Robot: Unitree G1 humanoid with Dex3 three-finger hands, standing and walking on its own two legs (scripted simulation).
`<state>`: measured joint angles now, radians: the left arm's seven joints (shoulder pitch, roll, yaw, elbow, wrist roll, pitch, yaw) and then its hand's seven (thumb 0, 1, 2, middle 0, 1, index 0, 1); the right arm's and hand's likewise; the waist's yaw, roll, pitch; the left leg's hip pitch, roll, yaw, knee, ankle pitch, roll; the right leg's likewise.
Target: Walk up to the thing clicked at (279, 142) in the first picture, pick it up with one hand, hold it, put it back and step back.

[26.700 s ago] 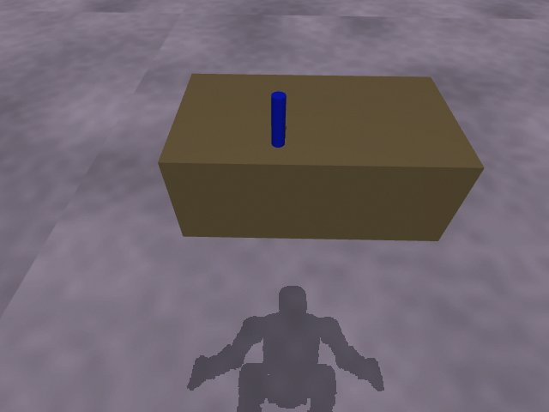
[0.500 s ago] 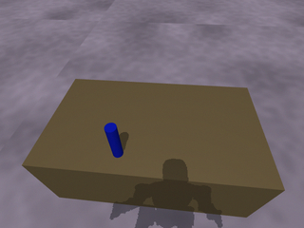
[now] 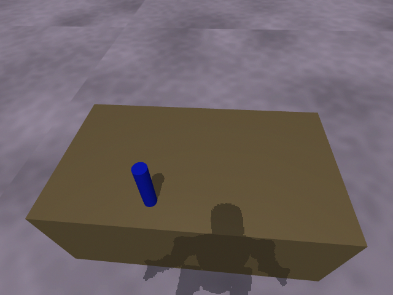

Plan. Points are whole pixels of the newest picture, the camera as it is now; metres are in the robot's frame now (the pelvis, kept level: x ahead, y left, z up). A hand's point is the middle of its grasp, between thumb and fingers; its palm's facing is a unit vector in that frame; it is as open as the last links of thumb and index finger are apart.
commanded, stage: stand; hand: left
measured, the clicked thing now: (145, 186) +0.50 +0.21 -0.23
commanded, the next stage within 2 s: step back in 0.88 s
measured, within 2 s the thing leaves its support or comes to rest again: neither
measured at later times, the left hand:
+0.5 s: hand out of the picture +0.08 +0.25 -0.15, palm faces -0.01 -0.94 -0.35, open 7.4 cm
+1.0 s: hand out of the picture +0.09 +0.27 -0.16, palm faces +0.00 -0.93 -0.36, open 7.4 cm
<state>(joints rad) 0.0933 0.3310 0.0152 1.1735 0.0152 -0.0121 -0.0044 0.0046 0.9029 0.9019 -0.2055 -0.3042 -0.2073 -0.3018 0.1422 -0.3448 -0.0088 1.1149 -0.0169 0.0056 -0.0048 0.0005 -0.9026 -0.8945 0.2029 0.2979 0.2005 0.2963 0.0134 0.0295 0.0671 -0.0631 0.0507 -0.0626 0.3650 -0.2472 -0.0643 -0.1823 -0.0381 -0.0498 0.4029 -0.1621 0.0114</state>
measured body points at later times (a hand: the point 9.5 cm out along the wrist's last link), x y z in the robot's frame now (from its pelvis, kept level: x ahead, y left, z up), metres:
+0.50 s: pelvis +0.00 +0.00 +0.00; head +0.01 -0.01 +0.45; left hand +0.08 +0.30 -0.13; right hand +0.06 -0.30 -0.14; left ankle -0.03 +0.16 -0.74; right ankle +0.04 -0.13 -0.74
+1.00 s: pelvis -0.01 +0.01 -0.01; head +0.04 +0.00 +0.44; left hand +0.09 +0.31 -0.13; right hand +0.07 -0.30 -0.14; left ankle -0.03 +0.16 -0.73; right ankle +0.04 -0.13 -0.74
